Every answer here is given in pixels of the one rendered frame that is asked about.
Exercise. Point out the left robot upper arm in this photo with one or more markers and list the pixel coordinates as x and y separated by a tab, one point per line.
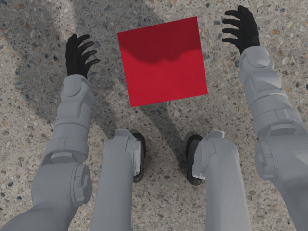
58	192

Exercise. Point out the right robot foot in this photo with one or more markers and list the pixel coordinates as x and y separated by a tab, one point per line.
192	144

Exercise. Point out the left robot hand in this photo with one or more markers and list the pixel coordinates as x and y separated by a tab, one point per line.
75	61

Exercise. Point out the left robot forearm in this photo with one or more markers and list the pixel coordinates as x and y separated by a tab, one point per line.
72	124

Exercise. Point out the right robot hand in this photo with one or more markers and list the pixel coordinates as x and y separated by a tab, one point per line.
247	33

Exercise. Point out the robot foot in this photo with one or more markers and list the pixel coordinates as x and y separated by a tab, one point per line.
192	144
140	138

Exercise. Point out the carton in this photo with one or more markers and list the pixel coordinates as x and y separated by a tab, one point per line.
163	62

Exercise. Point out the right robot upper arm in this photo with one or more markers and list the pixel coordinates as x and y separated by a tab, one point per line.
283	160

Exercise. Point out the left robot foot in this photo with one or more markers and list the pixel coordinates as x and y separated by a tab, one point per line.
140	138

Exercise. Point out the right robot forearm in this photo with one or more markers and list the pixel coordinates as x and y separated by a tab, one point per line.
266	97

